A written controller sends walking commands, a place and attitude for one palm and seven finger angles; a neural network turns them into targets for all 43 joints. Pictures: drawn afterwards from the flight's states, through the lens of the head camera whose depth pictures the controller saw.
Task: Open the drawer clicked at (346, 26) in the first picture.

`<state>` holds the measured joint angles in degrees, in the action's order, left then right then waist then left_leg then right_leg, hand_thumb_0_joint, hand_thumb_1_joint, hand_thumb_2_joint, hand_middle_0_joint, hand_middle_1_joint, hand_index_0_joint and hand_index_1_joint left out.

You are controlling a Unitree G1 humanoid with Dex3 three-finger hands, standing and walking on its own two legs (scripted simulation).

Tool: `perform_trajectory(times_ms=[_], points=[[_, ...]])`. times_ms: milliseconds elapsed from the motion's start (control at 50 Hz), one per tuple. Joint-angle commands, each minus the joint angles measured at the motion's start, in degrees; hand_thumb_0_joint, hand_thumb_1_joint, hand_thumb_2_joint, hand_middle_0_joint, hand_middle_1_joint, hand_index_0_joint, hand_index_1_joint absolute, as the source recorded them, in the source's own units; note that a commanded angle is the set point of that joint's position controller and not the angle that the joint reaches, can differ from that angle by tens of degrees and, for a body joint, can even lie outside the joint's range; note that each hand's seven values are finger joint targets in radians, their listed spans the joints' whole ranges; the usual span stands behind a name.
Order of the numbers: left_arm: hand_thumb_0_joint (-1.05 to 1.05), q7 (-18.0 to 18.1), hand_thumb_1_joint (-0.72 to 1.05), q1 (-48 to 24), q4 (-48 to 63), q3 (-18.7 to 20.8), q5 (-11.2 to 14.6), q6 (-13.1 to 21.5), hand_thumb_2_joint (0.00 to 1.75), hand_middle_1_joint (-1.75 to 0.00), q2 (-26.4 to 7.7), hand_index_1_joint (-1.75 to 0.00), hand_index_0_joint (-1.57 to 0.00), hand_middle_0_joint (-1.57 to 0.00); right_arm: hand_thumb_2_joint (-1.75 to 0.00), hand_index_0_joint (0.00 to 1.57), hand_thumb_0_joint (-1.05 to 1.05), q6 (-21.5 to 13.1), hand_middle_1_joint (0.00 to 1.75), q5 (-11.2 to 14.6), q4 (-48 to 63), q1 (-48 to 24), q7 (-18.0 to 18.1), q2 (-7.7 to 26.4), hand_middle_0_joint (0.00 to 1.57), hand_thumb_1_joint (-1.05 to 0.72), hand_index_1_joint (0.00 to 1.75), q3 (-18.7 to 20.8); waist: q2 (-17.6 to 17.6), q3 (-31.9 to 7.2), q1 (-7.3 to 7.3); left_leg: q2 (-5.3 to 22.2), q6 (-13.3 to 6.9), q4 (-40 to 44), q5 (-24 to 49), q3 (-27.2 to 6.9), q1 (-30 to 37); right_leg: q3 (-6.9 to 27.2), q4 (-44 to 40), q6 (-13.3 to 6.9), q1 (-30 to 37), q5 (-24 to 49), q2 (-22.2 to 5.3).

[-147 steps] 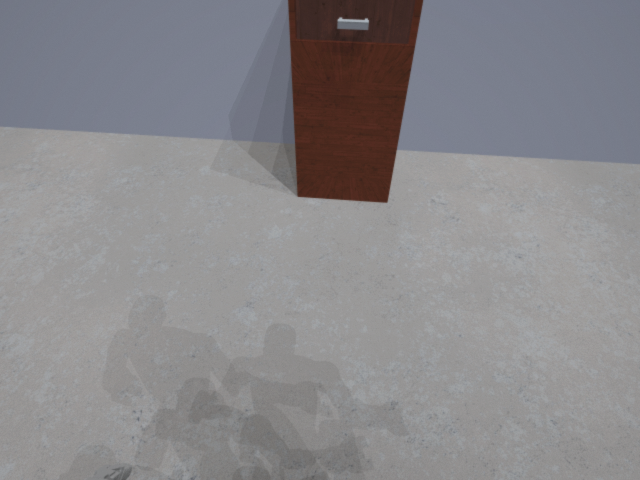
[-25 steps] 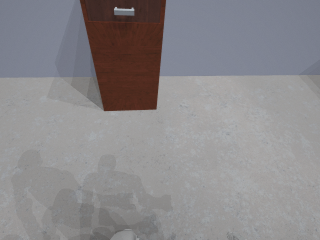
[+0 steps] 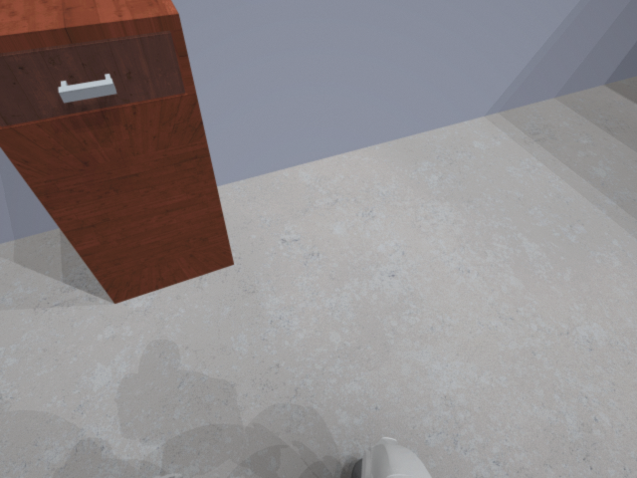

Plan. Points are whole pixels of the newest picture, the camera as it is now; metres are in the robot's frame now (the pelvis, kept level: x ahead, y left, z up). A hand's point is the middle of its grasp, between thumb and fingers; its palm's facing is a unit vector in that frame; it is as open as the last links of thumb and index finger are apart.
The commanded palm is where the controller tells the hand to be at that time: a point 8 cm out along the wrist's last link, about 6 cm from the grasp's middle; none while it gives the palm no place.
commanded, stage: walk to a spot facing it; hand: left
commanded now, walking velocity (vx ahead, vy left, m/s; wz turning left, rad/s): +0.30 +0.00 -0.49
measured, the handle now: (87, 85) +0.83 +0.49 +0.03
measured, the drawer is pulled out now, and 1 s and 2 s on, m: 0.00 0.00 0.00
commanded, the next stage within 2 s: turn to face it in 0.10 s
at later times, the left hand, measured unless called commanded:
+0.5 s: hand (216, 409) +0.25 +0.16 -0.18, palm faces +0.05 -0.98 -0.18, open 7.3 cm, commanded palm none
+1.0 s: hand (202, 388) +0.28 +0.18 -0.16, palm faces +0.27 -0.91 -0.30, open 7.4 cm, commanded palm none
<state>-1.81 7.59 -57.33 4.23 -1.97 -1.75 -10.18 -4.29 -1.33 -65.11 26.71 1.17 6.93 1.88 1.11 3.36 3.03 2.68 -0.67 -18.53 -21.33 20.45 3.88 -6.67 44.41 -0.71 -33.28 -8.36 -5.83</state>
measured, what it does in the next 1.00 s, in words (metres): walks ahead: right foot, then left foot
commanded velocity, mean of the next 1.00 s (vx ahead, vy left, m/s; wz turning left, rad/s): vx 0.04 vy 0.00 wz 0.37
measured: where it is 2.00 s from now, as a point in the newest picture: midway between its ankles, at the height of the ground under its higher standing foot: (312, 450)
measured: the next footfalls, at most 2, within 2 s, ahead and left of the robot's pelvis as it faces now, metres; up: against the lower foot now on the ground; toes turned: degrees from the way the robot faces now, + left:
right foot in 0.12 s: +0.20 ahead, -0.12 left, +0.00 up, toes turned -12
left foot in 0.52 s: +0.33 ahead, +0.09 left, +0.00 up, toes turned +9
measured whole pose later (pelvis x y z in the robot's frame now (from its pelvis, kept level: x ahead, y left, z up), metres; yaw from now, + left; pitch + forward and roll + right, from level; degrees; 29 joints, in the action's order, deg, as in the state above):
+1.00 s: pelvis +0.22 -0.05 -0.01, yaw +14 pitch +1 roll +0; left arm 1.6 9.8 -51.7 4.2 -0.7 -1.7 -12.4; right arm 3.2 -1.1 -53.9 11.9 -0.5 12.6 4.4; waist -2.3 2.3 1.3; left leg -2.3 0.0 -29.9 -7.1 -3.9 -23.7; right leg -1.9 33.7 2.6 -16.0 -20.2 -1.9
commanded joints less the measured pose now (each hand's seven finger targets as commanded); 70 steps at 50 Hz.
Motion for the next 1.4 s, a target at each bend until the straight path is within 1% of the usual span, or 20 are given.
perform_trajectory(times_ms=[0, 60, 80, 100, 140, 260, 420, 480, 520, 560, 660, 840, 940, 960, 980, 1000, 1060, 1120, 1240, 1380], points=[[0.00, -0.4, 0.90, -4.3, 5.9, -0.4, 0.3, 2.4, 0.90, -0.30, -1.0, -0.30, -0.20, -0.20, -0.90, 0.20, 0.00, -0.6, 0.30, -0.3, 1.5, 4.2, 0.6, 9.4, 0.20, -0.90, 0.30, 1.8, -8.2, 4.5, -1.00, 17.5, -5.2, -1.1, 49.9, -4.3, 1.4, -3.7, -5.3, -2.7, 0.2, -4.9, 3.9], [0.00, 0.1, 0.90, 11.5, 1.5, 0.9, -0.3, 3.8, 0.90, -0.30, -4.8, -0.30, -0.20, -0.20, -0.90, 0.20, 0.00, -0.3, 0.30, 0.3, 3.2, 0.9, 0.4, 11.8, 0.20, -0.90, 0.30, 2.2, -7.1, -6.3, -8.74, 15.3, -1.7, -25.1, 59.4, -1.2, -3.9, -5.8, -13.1, -5.2, 24.2, -1.8, 7.9], [0.00, 0.6, 0.90, 18.8, -0.4, 2.3, -0.4, 4.6, 0.90, -0.30, -10.5, -0.30, -0.20, -0.20, -0.90, 0.20, 0.00, -0.3, 0.30, 1.2, 4.4, 1.3, -0.4, 10.3, 0.20, -0.90, 0.30, 2.0, 1.4, -13.6, -11.75, 12.1, 0.7, -42.0, 38.5, -1.0, -19.3, 6.6, -14.6, -9.0, 42.4, 4.7, -2.3], [0.00, 1.4, 0.90, 23.0, -1.0, 3.6, 0.7, 4.9, 0.90, -0.30, -16.2, -0.30, -0.20, -0.20, -0.90, 0.20, 0.00, -0.7, 0.30, 1.7, 6.8, 1.4, -0.3, 6.5, 0.20, -0.90, 0.30, 1.5, 12.3, -20.5, -10.89, 0.9, 4.3, -62.0, -11.0, -5.8, -37.0, 36.0, -19.0, -17.4, 54.4, 22.8, -18.9], [0.00, 2.4, 0.90, 16.5, 0.2, 3.2, 1.9, 4.1, 0.90, -0.30, -14.1, -0.30, -0.20, -0.20, -0.90, 0.20, 0.00, -0.1, 0.30, 1.6, 8.6, -6.1, 0.3, 7.1, 0.20, -0.90, 0.30, 2.0, 0.1, -11.2, -8.81, 5.4, 2.4, -66.2, -5.6, -16.9, -40.8, 28.4, -23.6, -17.9, 43.2, 23.3, -17.8], [0.00, 3.3, 0.90, 5.2, 1.0, -0.6, 0.7, 5.9, 0.90, -0.30, -5.5, -0.30, -0.20, -0.20, -0.90, 0.20, 0.00, 3.8, 0.30, 0.2, 3.9, 1.9, -0.2, 2.3, 0.20, -0.90, 0.30, 0.9, 2.7, -3.7, 1.67, 6.9, 3.5, -46.8, 3.5, -18.0, -28.4, 5.8, -27.9, -8.8, 15.0, 23.6, -8.3], [0.00, 3.3, 0.90, 8.3, -0.3, -0.4, 0.7, 4.0, 0.90, -0.30, -7.0, -0.30, -0.20, -0.20, -0.90, 0.20, 0.00, 3.6, 0.30, 0.5, 8.6, -12.6, -1.1, 4.3, 0.20, -0.90, 0.30, 0.5, 7.1, -0.6, -3.51, 3.4, 3.2, -24.0, 7.0, -14.5, -27.7, 1.8, -24.1, -6.3, 23.0, 21.5, -10.0], [0.00, 3.6, 0.90, 8.8, 0.3, 0.3, 1.1, 2.9, 0.90, -0.30, -8.2, -0.30, -0.20, -0.20, -0.90, 0.20, 0.00, 3.8, 0.30, 0.1, 8.7, -9.5, -1.4, 7.6, 0.20, -0.90, 0.30, 1.3, 0.9, -2.7, -1.66, 2.5, 2.1, -14.0, 16.0, -14.8, -18.5, -1.4, -12.6, -2.9, 22.6, 16.9, -9.5], [0.00, 3.4, 0.90, 10.8, 2.8, 0.1, 2.2, 2.2, 0.90, -0.30, -4.5, -0.30, -0.20, -0.20, -0.90, 0.20, 0.00, 3.7, 0.30, -0.5, 9.2, -4.1, -1.1, 15.9, 0.20, -0.90, 0.30, 3.2, -21.6, -6.3, -0.41, 19.4, -8.5, -4.8, 47.6, -38.8, -7.9, -5.4, 9.0, 4.0, 7.8, -22.4, 1.5], [0.00, 3.7, 0.90, 5.8, 4.7, -0.1, 1.3, 1.5, 0.90, -0.30, -5.5, -0.30, -0.20, -0.20, -0.90, 0.20, 0.00, 4.2, 0.30, -0.2, 9.1, -5.5, -0.3, 15.8, 0.20, -0.90, 0.30, 3.1, -14.7, -5.2, -0.09, 20.3, -13.2, 0.7, 32.8, -43.4, -12.8, 3.8, 22.4, 3.7, 4.1, -28.9, 1.2], [0.00, 2.8, 0.90, 6.4, 4.7, 0.9, 1.0, 1.0, 0.90, -0.30, -5.3, -0.30, -0.20, -0.20, -0.90, 0.20, 0.00, 3.9, 0.30, 0.1, 13.2, -13.9, -0.1, 14.0, 0.20, -0.90, 0.30, 3.0, -7.4, -8.0, -2.62, 12.1, -8.6, 1.1, 19.3, -33.6, -16.0, 5.9, 19.7, 4.4, 5.0, -16.4, 0.7], [0.00, 3.2, 0.90, 3.5, 7.9, 0.9, 1.1, 0.3, 0.90, -0.30, -5.0, -0.30, -0.20, -0.20, -0.90, 0.20, 0.00, 5.2, 0.30, -0.2, 14.2, -13.0, -0.7, 15.7, 0.20, -0.90, 0.30, 4.7, -9.9, -8.1, -0.90, 10.7, -9.6, 1.1, 14.5, -38.6, -15.7, 5.3, 4.6, 4.8, 8.4, -17.7, 3.1], [0.00, 3.5, 0.90, 10.8, 6.9, 1.0, 1.5, 0.8, 0.90, -0.30, -6.5, -0.30, -0.20, -0.20, -0.90, 0.20, 0.00, 6.1, 0.30, 0.1, 15.9, -17.0, -1.2, 15.6, 0.20, -0.90, 0.30, 5.1, -9.6, -8.0, -4.59, 6.0, -5.6, -3.2, 11.2, -37.2, -25.1, 3.8, -16.7, 3.5, 24.4, -8.3, 4.8], [0.00, 3.8, 0.90, 12.9, 6.8, 1.6, 1.0, 1.2, 0.90, -0.30, -9.2, -0.30, -0.20, -0.20, -0.90, 0.20, 0.00, 6.4, 0.30, 0.5, 16.5, -17.0, -1.5, 13.0, 0.20, -0.90, 0.30, 4.9, -2.6, -8.0, -5.61, 1.9, -2.3, -10.1, 5.0, -33.4, -32.2, 9.0, -25.5, 1.7, 31.1, -9.1, -0.9], [0.00, 4.2, 0.90, 12.2, 7.8, 2.6, -0.1, 1.7, 0.90, -0.30, -15.3, -0.30, -0.20, -0.20, -0.90, 0.20, 0.00, 6.5, 0.30, 0.8, 18.0, -16.4, -1.6, 8.3, 0.20, -0.90, 0.30, 4.1, 16.7, -5.5, -5.75, -6.7, 2.7, -26.2, -5.6, -22.7, -43.5, 28.0, -33.3, -4.2, 32.5, -14.6, -17.5], [0.00, 4.3, 0.90, 8.5, 9.3, 2.0, 0.4, 1.3, 0.90, -0.30, -16.4, -0.30, -0.20, -0.20, -0.90, 0.20, 0.00, 6.5, 0.30, 0.0, 18.4, -18.5, -1.5, 11.7, 0.20, -0.90, 0.30, 4.7, 14.1, -3.1, -5.57, -4.5, 2.5, -38.1, -10.1, -23.9, -40.4, 28.9, -33.9, -7.4, 21.0, -10.8, -23.1], [0.00, 4.2, 0.90, 0.2, 10.7, 0.8, 0.7, 1.8, 0.90, -0.30, -10.9, -0.30, -0.20, -0.20, -0.90, 0.20, 0.00, 7.7, 0.30, -0.2, 15.2, -15.4, -2.2, 11.2, 0.20, -0.90, 0.30, 4.7, 8.4, 1.2, -0.95, -1.7, 2.8, -50.4, -1.0, -23.7, -37.3, 15.6, -30.6, -4.9, 14.2, -4.9, -13.3], [0.00, 3.9, 0.90, 4.7, 9.1, 0.1, 0.7, 2.6, 0.90, -0.30, -9.3, -0.30, -0.20, -0.20, -0.90, 0.20, 0.00, 7.2, 0.30, 0.1, 13.8, -14.2, -2.2, 10.0, 0.20, -0.90, 0.30, 3.9, 8.1, -0.7, -2.05, -1.7, 4.2, -48.2, 1.5, -21.1, -37.7, 8.2, -26.0, -4.6, 22.7, 11.2, -10.5], [0.00, 3.9, 0.90, 13.0, 5.2, 0.2, 0.1, 2.6, 0.90, -0.30, -10.6, -0.30, -0.20, -0.20, -0.90, 0.20, 0.00, 7.1, 0.30, 0.6, 14.6, -20.4, -1.7, 8.9, 0.20, -0.90, 0.30, 2.7, 9.4, -2.5, -5.84, -1.3, 4.8, -35.0, -4.4, -18.5, -33.2, 8.2, -23.3, -6.9, 29.8, 24.2, -12.8], [0.00, 3.0, 0.90, 14.1, 1.5, 0.9, 0.0, 3.2, 0.90, -0.30, -12.2, -0.30, -0.20, -0.20, -0.90, 0.20, 0.00, 4.8, 0.30, 0.4, 13.3, -18.3, -2.2, 8.3, 0.20, -0.90, 0.30, 1.5, 10.2, -4.8, -5.69, -1.4, 1.9, -15.2, -3.8, -15.3, -21.7, 10.8, -25.1, -6.5, 28.1, -1.2, -14.2]])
